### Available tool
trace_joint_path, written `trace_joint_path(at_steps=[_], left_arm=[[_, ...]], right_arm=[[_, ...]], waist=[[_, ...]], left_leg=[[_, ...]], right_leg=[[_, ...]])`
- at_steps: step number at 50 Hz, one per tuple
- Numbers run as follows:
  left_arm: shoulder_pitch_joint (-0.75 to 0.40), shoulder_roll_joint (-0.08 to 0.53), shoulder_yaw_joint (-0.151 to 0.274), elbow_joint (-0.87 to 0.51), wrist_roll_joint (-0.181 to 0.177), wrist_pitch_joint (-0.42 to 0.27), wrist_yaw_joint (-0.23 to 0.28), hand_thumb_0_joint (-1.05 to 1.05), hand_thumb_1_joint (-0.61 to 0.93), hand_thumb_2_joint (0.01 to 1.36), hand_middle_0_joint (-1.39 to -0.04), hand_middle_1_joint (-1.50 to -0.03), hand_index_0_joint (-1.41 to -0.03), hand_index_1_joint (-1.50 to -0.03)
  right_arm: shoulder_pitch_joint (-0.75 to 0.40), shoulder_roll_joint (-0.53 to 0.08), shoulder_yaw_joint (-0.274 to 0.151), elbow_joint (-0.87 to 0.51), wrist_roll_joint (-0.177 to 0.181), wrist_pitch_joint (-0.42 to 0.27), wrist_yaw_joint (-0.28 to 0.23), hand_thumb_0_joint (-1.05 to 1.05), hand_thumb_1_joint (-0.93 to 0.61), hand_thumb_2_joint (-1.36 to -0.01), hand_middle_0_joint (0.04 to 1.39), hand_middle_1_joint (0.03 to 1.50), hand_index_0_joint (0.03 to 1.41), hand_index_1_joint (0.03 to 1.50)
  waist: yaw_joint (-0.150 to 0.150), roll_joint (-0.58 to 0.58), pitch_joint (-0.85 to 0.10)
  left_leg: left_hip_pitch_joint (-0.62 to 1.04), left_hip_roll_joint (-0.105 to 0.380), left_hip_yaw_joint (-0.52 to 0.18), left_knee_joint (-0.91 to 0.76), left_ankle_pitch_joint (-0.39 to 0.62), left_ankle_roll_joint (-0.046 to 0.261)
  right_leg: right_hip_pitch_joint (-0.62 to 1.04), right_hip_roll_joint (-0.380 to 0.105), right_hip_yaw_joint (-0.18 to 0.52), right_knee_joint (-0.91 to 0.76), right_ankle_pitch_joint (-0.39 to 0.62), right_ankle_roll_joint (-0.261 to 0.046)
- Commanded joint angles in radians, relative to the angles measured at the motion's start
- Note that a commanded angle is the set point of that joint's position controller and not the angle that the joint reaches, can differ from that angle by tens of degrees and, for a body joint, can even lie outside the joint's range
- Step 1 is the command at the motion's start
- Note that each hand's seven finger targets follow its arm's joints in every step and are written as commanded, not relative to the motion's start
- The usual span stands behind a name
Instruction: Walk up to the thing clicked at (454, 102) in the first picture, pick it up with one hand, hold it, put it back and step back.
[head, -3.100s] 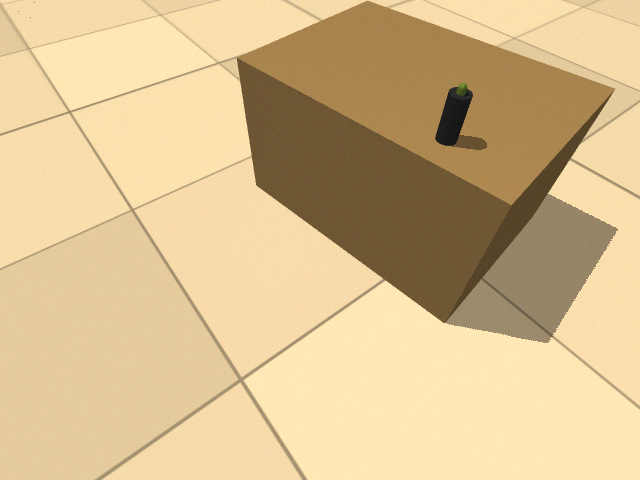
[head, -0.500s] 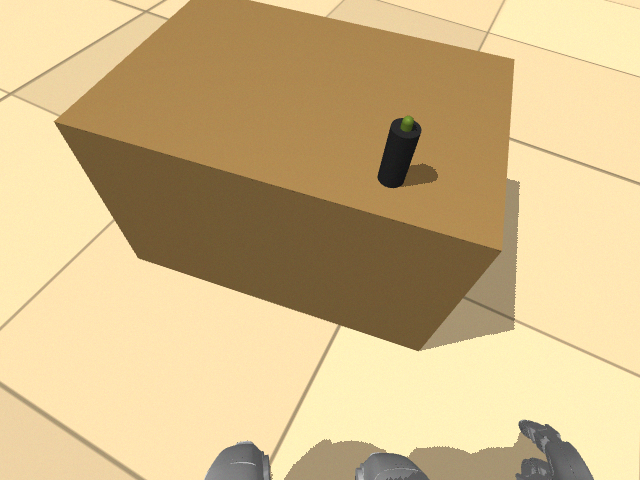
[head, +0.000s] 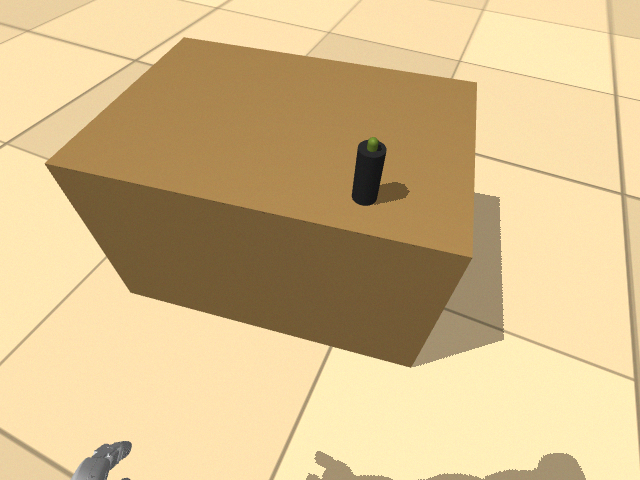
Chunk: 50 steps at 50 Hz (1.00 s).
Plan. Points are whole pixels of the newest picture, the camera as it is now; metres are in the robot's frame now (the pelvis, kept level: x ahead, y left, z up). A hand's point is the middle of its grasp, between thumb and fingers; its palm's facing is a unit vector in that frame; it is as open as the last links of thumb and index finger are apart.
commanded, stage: walk up
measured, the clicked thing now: (368, 169) +0.70 -0.11 -0.08
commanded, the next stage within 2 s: stand in 1.02 s
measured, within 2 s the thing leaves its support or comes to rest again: neither
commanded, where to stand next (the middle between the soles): +0.07 +0.00 m, yaw +3 degrees
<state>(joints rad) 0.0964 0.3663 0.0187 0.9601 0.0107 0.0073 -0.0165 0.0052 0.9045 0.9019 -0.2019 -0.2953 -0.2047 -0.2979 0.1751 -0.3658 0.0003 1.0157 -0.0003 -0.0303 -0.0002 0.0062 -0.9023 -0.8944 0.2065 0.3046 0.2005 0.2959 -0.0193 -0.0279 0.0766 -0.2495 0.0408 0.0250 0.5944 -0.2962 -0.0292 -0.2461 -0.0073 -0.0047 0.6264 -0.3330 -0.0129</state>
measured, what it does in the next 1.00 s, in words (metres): stands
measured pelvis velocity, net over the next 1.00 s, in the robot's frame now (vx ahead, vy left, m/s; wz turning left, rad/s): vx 0.02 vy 0.01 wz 0.03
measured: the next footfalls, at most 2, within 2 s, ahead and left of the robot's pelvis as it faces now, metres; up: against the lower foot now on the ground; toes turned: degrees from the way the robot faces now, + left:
none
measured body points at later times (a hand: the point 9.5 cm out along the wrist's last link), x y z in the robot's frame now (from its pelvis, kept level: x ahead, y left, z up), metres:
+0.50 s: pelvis +0.00 +0.00 +0.02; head +0.01 +0.00 +0.47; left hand +0.08 +0.30 -0.11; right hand +0.08 -0.30 -0.11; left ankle +0.02 +0.14 -0.73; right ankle +0.00 -0.11 -0.73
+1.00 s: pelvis +0.02 +0.01 +0.02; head +0.03 +0.02 +0.47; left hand +0.09 +0.31 -0.12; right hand +0.11 -0.29 -0.11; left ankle +0.02 +0.14 -0.73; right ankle +0.00 -0.11 -0.73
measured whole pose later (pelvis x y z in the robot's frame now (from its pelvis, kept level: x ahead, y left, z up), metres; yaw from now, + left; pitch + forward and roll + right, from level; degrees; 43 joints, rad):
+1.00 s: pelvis +0.02 +0.01 +0.02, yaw +1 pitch -2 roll +0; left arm 0.08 0.34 0.03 1.13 0.01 0.01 -0.02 0.01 0.91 0.90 -0.20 -0.30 -0.20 -0.30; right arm 0.08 -0.34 0.00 1.12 -0.01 -0.03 -0.01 0.00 -0.90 -0.89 0.21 0.30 0.20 0.30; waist 0.00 -0.01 0.05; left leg -0.14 0.02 0.01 0.36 -0.19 -0.02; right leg -0.10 -0.02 -0.03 0.35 -0.21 0.01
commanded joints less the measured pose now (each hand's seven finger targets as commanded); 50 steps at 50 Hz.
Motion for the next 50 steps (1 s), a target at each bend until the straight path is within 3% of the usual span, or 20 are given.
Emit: trace_joint_path(at_steps=[1,10,19,26,35,50], left_arm=[[-0.034,0.217,0.055,-0.031,0.001,-0.023,0.007,0.0,0.9,0.9,-0.2,-0.3,-0.2,-0.3],[-0.105,0.207,0.055,0.022,0.0,-0.024,0.002,0.0,0.9,0.9,-0.2,-0.3,-0.2,-0.3],[-0.09,0.192,0.058,0.062,-0.005,-0.022,0.001,0.0,0.9,0.9,-0.2,-0.3,-0.2,-0.3],[-0.083,0.188,0.057,0.081,-0.004,-0.018,0.002,0.0,0.9,0.9,-0.2,-0.3,-0.2,-0.3],[-0.06,0.188,0.054,0.099,-0.003,-0.018,0.007,0.0,0.9,0.9,-0.2,-0.3,-0.2,-0.3],[-0.063,0.183,0.051,0.107,0.0,-0.018,0.01,0.0,0.9,0.9,-0.2,-0.3,-0.2,-0.3]], right_arm=[[-0.079,-0.228,-0.045,-0.055,-0.004,-0.029,-0.01,0.0,-0.9,-0.9,0.2,0.3,0.2,0.3],[-0.065,-0.212,-0.037,0.005,-0.011,-0.025,-0.008,0.0,-0.9,-0.9,0.2,0.3,0.2,0.3],[-0.071,-0.216,-0.035,0.032,-0.01,-0.031,-0.016,0.0,-0.9,-0.9,0.2,0.3,0.2,0.3],[-0.081,-0.209,-0.035,0.037,-0.01,-0.026,-0.018,0.0,-0.9,-0.9,0.2,0.3,0.2,0.3],[-0.105,-0.209,-0.042,0.038,-0.008,-0.023,-0.02,0.0,-0.9,-0.9,0.2,0.3,0.2,0.3],[-0.126,-0.2,-0.047,0.043,-0.01,-0.019,-0.019,0.0,-0.9,-0.9,0.2,0.3,0.2,0.3]], waist=[[0.035,0.048,-0.073],[0.015,-0.02,-0.05],[0.022,0.014,-0.107],[0.02,0.023,-0.101],[0.023,0.035,-0.127],[0.02,0.03,-0.124]], left_leg=[[-0.015,0.088,-0.124,-0.177,0.076,0.08],[0.069,0.057,-0.08,-0.216,0.069,0.053],[0.098,0.082,-0.091,-0.252,0.2,0.05],[0.096,0.086,-0.095,-0.264,0.212,0.052],[0.14,0.097,-0.093,-0.259,0.31,0.056],[0.138,0.093,-0.097,-0.285,0.31,0.052]], right_leg=[[0.052,-0.093,0.122,-0.203,0.086,-0.063],[0.013,-0.113,0.148,-0.347,-0.004,-0.044],[0.103,-0.107,0.104,-0.32,0.175,-0.033],[0.115,-0.105,0.088,-0.328,0.184,-0.026],[0.137,-0.107,0.068,-0.317,0.282,-0.017],[0.163,-0.11,0.06,-0.329,0.282,-0.008]])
